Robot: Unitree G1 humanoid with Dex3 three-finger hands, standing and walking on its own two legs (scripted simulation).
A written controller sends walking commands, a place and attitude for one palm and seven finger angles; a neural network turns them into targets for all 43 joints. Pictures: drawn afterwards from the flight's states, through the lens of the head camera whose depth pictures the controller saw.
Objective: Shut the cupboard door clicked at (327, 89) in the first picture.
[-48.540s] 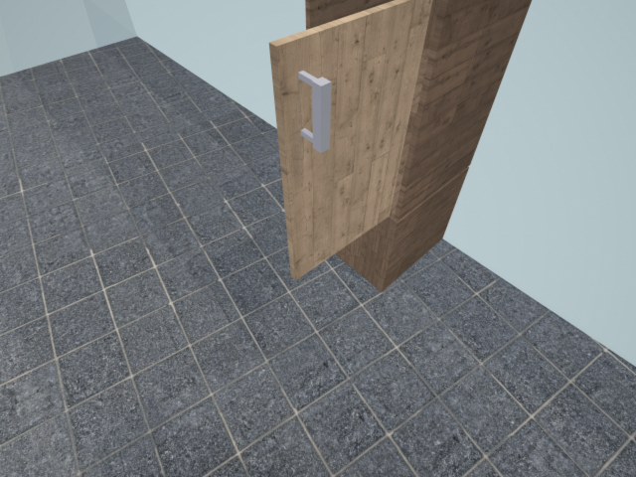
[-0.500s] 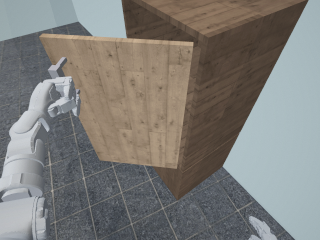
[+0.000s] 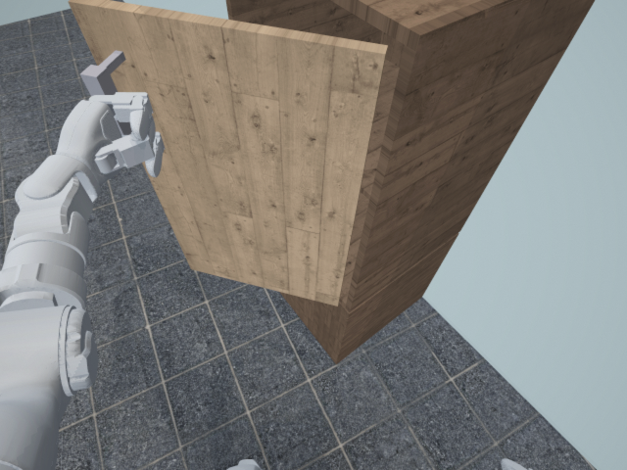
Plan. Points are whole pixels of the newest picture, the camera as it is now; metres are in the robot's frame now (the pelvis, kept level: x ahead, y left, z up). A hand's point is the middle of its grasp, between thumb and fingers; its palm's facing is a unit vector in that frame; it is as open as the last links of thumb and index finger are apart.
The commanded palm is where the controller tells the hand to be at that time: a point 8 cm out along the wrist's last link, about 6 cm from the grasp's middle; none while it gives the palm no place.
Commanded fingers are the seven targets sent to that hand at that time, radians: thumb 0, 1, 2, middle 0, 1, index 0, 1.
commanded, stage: push the door shut along its arc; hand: left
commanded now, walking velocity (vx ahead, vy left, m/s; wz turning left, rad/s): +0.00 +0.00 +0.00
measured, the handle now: (123, 106) +0.54 +0.24 +0.16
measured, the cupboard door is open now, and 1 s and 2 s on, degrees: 38 28 20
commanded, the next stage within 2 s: pull the fist back off the door in 1.00 s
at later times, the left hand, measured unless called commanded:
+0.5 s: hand (198, 112) +0.52 +0.14 +0.16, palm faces -0.35 -0.94 +0.01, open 3.1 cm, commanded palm +0.53 +0.20 +0.16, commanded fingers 0.00 0.90 0.90 -1.30 -1.50 -1.30 -1.50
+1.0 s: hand (208, 109) +0.53 +0.13 +0.16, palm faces -0.39 -0.92 -0.02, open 3.4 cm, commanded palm +0.57 +0.15 +0.16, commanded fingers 0.00 0.90 0.90 -1.30 -1.50 -1.30 -1.50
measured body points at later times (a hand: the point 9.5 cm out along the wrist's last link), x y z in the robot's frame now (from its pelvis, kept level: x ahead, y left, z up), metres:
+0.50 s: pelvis +0.01 +0.00 -0.01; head +0.10 +0.01 +0.43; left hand +0.54 +0.19 +0.16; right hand -0.01 -0.28 -0.12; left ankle +0.04 +0.12 -0.72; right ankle -0.02 -0.13 -0.72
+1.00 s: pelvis +0.00 +0.00 -0.02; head +0.11 +0.01 +0.42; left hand +0.54 +0.18 +0.16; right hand +0.01 -0.30 -0.13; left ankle +0.04 +0.12 -0.72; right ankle -0.02 -0.13 -0.72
